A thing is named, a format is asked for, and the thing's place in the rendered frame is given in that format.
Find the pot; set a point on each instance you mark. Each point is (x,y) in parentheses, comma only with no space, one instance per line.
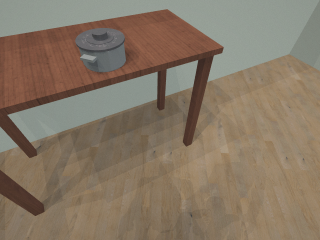
(104,61)

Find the table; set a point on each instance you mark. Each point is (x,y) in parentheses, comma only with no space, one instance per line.
(44,66)

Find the knob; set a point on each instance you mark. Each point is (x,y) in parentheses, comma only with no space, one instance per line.
(99,33)

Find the lid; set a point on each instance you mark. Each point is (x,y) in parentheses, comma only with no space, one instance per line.
(113,40)

